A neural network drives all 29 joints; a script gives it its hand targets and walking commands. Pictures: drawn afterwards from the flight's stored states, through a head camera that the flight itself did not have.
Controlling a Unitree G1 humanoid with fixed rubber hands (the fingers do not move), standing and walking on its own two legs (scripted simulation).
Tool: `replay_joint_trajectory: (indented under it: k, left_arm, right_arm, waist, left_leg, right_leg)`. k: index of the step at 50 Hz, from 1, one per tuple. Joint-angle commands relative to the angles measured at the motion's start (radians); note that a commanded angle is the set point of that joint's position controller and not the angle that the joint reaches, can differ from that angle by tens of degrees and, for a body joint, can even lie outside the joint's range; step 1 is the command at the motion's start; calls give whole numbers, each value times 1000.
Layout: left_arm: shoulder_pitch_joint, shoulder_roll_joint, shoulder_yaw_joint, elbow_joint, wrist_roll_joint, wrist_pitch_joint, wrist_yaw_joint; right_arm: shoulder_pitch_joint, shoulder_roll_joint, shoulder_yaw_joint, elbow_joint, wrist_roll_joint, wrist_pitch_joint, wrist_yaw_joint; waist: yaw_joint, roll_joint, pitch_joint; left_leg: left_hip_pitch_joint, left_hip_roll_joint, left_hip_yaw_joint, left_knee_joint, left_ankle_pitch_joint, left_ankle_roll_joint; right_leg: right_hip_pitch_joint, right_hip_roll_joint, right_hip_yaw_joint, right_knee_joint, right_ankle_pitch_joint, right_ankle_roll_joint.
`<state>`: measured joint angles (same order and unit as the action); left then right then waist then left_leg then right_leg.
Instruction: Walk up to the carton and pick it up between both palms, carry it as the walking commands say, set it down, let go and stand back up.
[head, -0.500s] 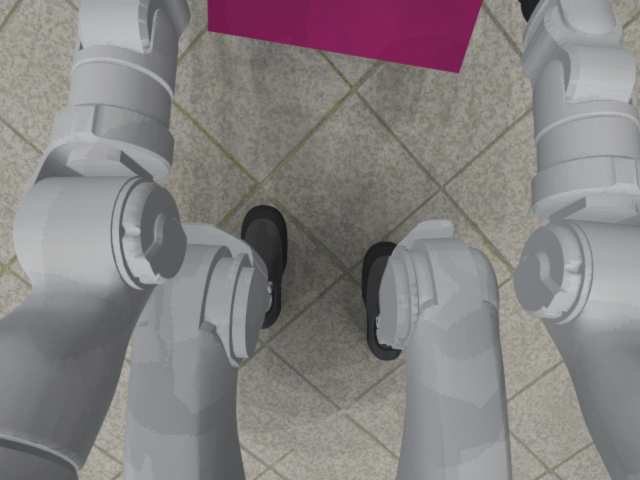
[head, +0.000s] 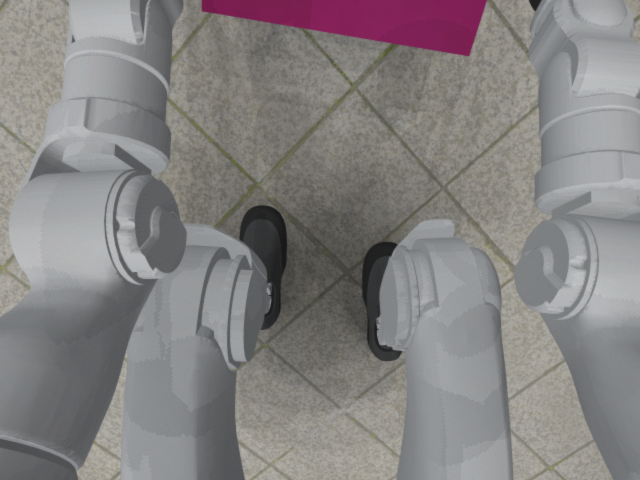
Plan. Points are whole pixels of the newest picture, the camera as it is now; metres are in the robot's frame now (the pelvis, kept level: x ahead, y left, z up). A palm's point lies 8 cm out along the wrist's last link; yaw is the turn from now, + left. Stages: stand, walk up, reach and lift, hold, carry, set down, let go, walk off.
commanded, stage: set down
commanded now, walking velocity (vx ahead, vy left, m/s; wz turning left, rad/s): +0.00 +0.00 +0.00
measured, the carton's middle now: out of the picture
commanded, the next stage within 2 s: none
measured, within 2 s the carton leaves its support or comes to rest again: rests again in 0.64 s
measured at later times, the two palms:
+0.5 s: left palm out of the picture +0.57 +0.15 -0.18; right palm out of the picture +0.54 -0.18 -0.19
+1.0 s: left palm out of the picture +0.53 +0.18 -0.20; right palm (573, 8) +0.51 -0.21 -0.20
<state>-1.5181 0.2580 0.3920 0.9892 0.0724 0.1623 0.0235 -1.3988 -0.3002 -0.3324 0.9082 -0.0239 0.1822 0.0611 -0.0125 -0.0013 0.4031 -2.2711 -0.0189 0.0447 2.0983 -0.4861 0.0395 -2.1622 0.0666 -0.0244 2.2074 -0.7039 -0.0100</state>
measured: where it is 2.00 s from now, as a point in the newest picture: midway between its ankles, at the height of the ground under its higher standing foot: (324, 303)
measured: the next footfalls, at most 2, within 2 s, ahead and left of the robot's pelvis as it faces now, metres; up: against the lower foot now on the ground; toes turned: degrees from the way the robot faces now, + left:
none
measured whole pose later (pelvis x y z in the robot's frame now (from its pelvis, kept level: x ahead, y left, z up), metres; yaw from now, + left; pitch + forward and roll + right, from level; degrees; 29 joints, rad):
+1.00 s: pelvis -0.01 +0.00 -0.01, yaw +0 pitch +35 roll +0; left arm -1.49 0.37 0.22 1.19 -0.16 0.06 0.11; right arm -1.42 -0.40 -0.15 1.08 0.18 0.08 -0.05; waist -0.01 0.01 0.45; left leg -2.27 -0.01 0.04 2.13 -0.46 0.03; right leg -2.18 0.07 -0.03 2.25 -0.67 -0.01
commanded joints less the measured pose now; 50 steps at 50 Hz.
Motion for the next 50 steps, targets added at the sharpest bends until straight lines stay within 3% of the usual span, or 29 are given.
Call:
replay_joint_trajectory:
  k: [1,3,5,6,7,8,10,15,17,20,22,24,27,29,32,35,37,38,41,45,48,50]
  left_arm:
    - [-114,-748,-216,146,-11,60,-200]
    - [-100,-737,-207,150,0,56,-197]
    - [-100,-742,-216,142,-3,54,-195]
    - [-91,-743,-206,150,-4,53,-197]
    - [-91,-744,-206,157,-7,52,-196]
    - [-86,-729,-197,151,2,51,-198]
    - [-92,-711,-197,147,2,49,-191]
    - [-74,-617,-173,151,11,38,-173]
    - [-75,-567,-160,147,18,27,-160]
    - [-56,-477,-144,157,23,13,-136]
    - [-47,-405,-127,160,31,4,-117]
    - [-26,-281,-95,163,32,-19,-81]
    - [26,-25,-65,173,7,-59,-5]
    - [-2,98,-71,160,-29,-92,42]
    - [-138,186,-138,49,-129,-141,90]
    - [-199,189,-192,-31,-212,-166,106]
    - [-174,207,-203,63,-226,-157,102]
    - [-183,219,-218,79,-245,-152,99]
    - [-207,250,-224,88,-252,-141,91]
    - [-205,289,-183,149,-234,-126,86]
    - [-229,306,-173,125,-227,-120,77]
    - [-257,313,-180,42,-234,-125,84]
  right_arm:
    - [-374,708,256,47,4,22,200]
    - [-358,722,262,65,12,24,203]
    - [-346,712,250,66,4,20,200]
    - [-358,717,258,55,8,19,200]
    - [-365,708,262,43,7,17,197]
    - [-368,703,265,44,8,18,197]
    - [-348,697,248,50,7,15,193]
    - [-327,592,212,75,-12,4,172]
    - [-331,559,203,71,-4,-4,158]
    - [-308,472,189,90,-10,-16,132]
    - [-284,388,161,105,-18,-27,107]
    - [-279,281,158,101,-2,-45,71]
    - [-203,-3,120,131,2,-72,-15]
    - [-234,-122,147,103,54,-99,-63]
    - [-307,-219,165,52,127,-151,-114]
    - [-311,-265,154,64,170,-169,-136]
    - [-311,-271,188,107,180,-159,-138]
    - [-331,-279,199,82,176,-159,-138]
    - [-367,-266,212,98,186,-140,-129]
    - [-404,-244,253,117,218,-120,-112]
    - [-424,-256,247,120,213,-106,-103]
    - [-451,-259,248,42,223,-108,-107]
  waist:
    - [38,-20,-781]
    - [59,-18,-791]
    - [46,-6,-785]
    - [57,-17,-791]
    - [42,-28,-799]
    - [61,-36,-786]
    - [54,-18,-809]
    - [46,-12,-803]
    - [64,-20,-829]
    - [53,-22,-844]
    - [46,-17,-856]
    - [65,-15,-883]
    - [35,-18,-938]
    - [54,-10,-1013]
    - [21,-5,-1177]
    - [-8,73,-1256]
    - [3,50,-1229]
    - [-12,23,-1216]
    - [10,5,-1123]
    - [67,-41,-1049]
    - [68,-52,-1002]
    - [70,-42,-1127]
  left_leg:
    - [609,-59,-74,-25,225,-11]
    - [618,-59,-73,-21,244,-10]
    - [620,-58,-76,-22,248,-15]
    - [606,-61,-71,-18,247,-11]
    - [630,-58,-81,-11,257,-11]
    - [608,-58,-73,-10,257,-11]
    - [632,-56,-75,-11,249,-12]
    - [636,-52,-76,-15,263,-24]
    - [642,-52,-69,-14,255,-27]
    - [677,-49,-72,-11,279,-34]
    - [682,-46,-71,-14,274,-42]
    - [711,-42,-70,-8,300,-41]
    - [758,-30,-85,-7,338,-52]
    - [795,-23,-87,7,397,-51]
    - [897,-11,-119,40,560,-54]
    - [1049,5,-149,65,700,-49]
    - [970,3,-124,63,582,-47]
    - [920,3,-116,62,531,-48]
    - [812,9,-106,28,394,-47]
    - [714,27,-88,15,266,-40]
    - [683,29,-87,5,232,-42]
    - [762,28,-86,3,291,-42]
  right_leg:
    - [34,26,12,-178,218,-1]
    - [36,25,15,-177,227,3]
    - [30,28,12,-171,238,1]
    - [50,28,18,-174,239,1]
    - [38,24,11,-165,241,5]
    - [46,24,16,-170,242,6]
    - [45,25,15,-171,232,5]
    - [38,18,11,-166,241,11]
    - [69,17,11,-165,240,13]
    - [72,16,5,-166,251,20]
    - [82,13,4,-171,252,23]
    - [95,7,8,-166,263,28]
    - [121,-4,3,-162,288,40]
    - [126,-12,15,-160,317,44]
    - [125,-12,19,-129,417,43]
    - [13,-20,15,-130,439,32]
    - [75,-30,25,-135,403,25]
    - [106,-32,28,-135,391,23]
    - [131,-41,33,-143,326,19]
    - [179,-50,50,-161,246,22]
    - [173,-50,51,-162,226,23]
    - [244,-48,48,-170,280,23]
